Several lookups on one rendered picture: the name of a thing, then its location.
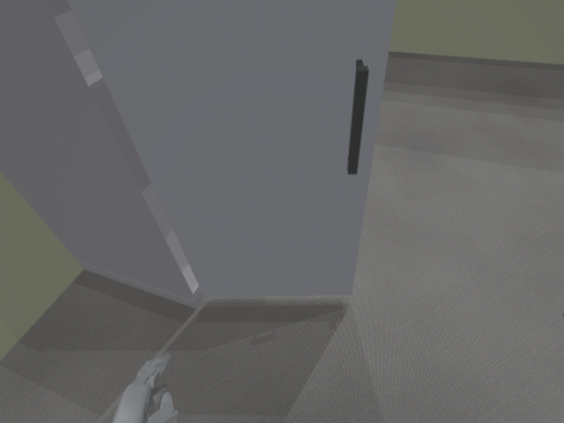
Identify fridge door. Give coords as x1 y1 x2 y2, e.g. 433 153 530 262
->
67 0 397 297

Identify left robot hand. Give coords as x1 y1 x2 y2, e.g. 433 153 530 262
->
113 353 178 423

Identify handle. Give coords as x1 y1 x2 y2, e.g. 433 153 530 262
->
347 60 369 174

